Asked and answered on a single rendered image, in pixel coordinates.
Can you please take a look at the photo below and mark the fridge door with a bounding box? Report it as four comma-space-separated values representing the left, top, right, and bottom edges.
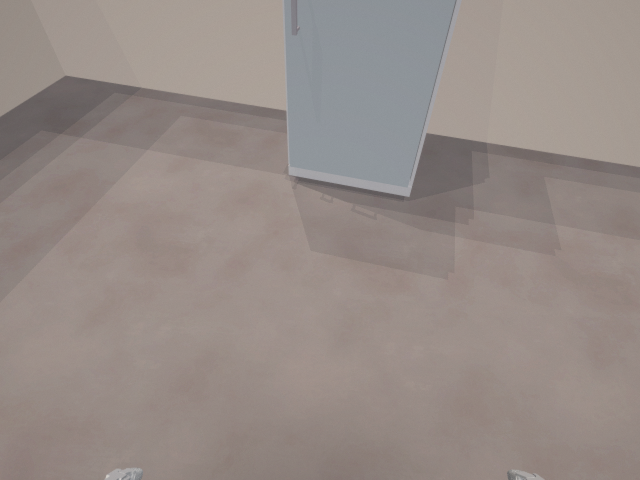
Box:
284, 0, 456, 188

